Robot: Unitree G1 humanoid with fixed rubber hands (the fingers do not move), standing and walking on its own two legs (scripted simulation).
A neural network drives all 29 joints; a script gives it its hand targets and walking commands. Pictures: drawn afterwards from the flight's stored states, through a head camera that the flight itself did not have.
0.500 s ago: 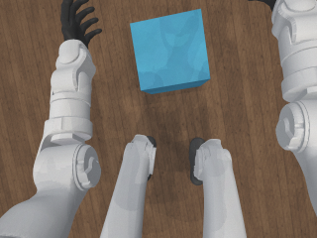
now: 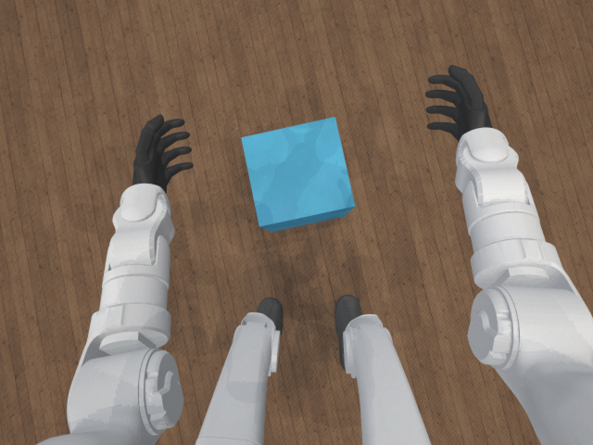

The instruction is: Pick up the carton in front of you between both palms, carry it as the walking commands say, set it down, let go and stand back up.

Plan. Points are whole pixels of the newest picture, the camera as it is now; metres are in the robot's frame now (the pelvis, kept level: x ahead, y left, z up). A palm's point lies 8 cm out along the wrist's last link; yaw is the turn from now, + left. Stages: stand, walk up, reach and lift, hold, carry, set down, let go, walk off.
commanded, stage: let go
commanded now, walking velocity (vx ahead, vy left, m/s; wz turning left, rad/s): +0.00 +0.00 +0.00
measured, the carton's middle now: (299, 182) +0.50 +0.05 -0.55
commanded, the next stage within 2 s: stand in 1.18 s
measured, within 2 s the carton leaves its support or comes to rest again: neither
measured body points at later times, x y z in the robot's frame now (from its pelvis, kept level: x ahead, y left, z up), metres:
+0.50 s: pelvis +0.07 +0.03 +0.09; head +0.19 +0.01 +0.52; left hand +0.28 +0.26 +0.01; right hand +0.35 -0.19 -0.01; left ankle +0.05 +0.13 -0.64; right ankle +0.06 -0.10 -0.64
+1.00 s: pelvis +0.07 +0.01 +0.10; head +0.08 +0.01 +0.55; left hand +0.25 +0.24 +0.03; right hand +0.24 -0.23 +0.03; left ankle +0.05 +0.13 -0.64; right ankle +0.06 -0.10 -0.64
